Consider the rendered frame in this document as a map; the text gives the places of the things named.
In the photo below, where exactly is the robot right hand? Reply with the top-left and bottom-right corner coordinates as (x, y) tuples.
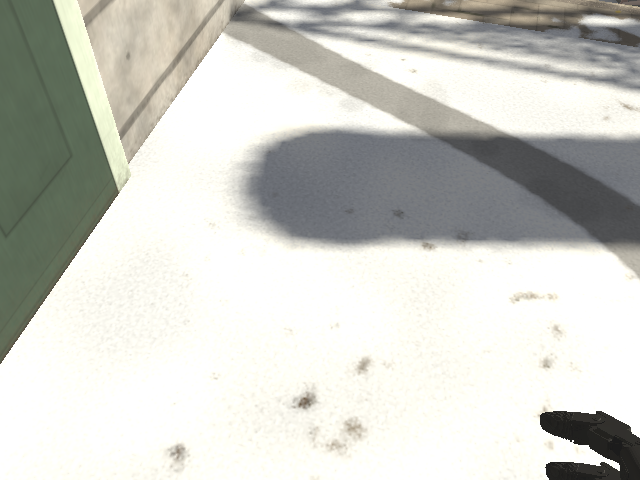
(540, 411), (640, 480)

